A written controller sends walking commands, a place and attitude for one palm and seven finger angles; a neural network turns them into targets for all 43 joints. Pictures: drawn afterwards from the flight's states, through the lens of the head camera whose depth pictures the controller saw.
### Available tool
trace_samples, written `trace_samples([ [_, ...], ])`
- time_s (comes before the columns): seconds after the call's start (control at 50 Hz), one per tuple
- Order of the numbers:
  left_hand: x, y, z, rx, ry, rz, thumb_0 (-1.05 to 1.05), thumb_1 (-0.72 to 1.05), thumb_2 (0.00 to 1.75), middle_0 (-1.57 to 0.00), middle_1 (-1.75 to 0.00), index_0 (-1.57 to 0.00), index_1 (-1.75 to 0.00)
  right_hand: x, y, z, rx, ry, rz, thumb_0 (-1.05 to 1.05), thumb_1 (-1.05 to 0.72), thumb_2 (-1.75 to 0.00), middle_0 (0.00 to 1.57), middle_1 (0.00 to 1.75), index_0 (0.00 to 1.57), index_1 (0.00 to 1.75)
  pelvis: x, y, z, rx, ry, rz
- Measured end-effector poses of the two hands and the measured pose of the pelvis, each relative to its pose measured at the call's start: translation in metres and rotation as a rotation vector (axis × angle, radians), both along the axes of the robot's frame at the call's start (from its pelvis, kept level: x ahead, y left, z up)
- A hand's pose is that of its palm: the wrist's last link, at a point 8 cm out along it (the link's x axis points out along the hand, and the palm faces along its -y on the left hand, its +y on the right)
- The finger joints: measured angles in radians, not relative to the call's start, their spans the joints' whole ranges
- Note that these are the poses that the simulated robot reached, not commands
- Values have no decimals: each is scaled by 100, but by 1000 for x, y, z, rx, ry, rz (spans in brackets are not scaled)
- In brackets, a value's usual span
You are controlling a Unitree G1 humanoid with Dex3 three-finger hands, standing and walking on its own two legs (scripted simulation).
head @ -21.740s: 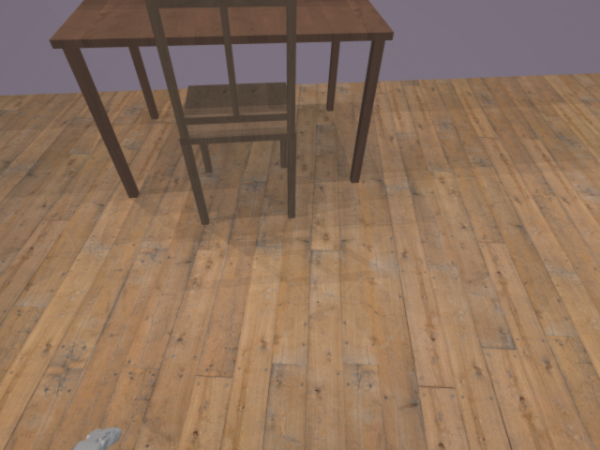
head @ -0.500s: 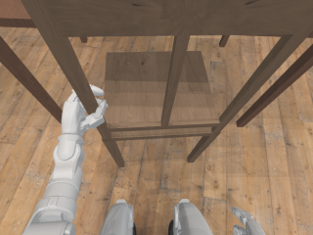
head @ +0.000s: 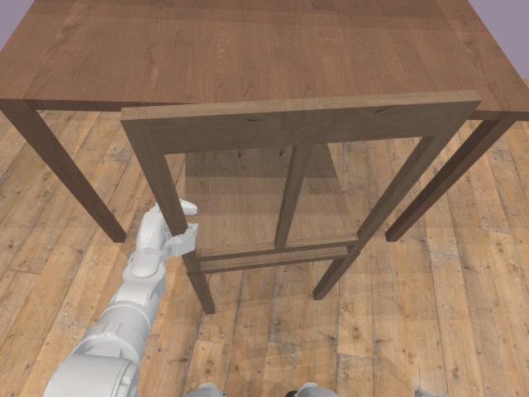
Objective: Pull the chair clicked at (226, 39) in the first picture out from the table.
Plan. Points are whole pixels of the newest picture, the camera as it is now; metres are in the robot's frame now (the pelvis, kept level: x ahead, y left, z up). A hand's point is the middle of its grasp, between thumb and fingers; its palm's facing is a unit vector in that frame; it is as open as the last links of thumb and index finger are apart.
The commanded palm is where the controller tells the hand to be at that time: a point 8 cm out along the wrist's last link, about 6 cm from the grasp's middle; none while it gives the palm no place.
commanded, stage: step backward, pulling the chair out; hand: left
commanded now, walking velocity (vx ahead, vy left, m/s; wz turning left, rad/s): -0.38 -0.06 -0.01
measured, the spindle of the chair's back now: (288, 205) +0.42 -0.05 -0.03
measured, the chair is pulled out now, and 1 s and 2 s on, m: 0.04 0.15 0.18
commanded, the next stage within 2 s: none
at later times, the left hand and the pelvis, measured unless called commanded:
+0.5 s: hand (199, 282) +0.30 +0.10 -0.06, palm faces +0.06 -0.99 -0.14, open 5.7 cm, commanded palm +0.30 +0.15 -0.05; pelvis -0.06 -0.02 +0.01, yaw +0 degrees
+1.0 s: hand (197, 322) +0.24 +0.10 -0.06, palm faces -0.01 -0.99 -0.16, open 5.7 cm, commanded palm +0.23 +0.15 -0.05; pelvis -0.12 -0.01 +0.00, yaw +0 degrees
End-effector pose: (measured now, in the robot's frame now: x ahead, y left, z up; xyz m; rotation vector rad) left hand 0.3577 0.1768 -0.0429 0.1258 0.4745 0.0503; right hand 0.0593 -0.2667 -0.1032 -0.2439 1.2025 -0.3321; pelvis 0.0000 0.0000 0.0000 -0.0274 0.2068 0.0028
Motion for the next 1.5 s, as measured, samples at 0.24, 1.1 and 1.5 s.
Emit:
trace_samples([
  [0.24, -32, -10, 1, 3, 5, -19, 5, 65, 69, -30, -118, -50, -145, -30, 6, -6, 40, -28, -34, 1, -91, -90, 20, 30, 20, 30, -27, -2, 4, 17, -83, -38],
  [1.1, -152, -26, 4, 21, 17, -35, 2, 62, 69, -26, -118, -50, -145, -127, 2, -17, 49, -56, 34, 1, -91, -90, 20, 30, 20, 30, -132, -4, 3, 63, -142, 13],
  [1.5, -166, -19, 3, 38, 4, -67, 1, 61, 70, -26, -121, -50, -145, -132, 9, -14, 34, -114, 38, 1, -91, -90, 20, 30, 20, 30, -141, 6, -1, 61, -157, -8],
])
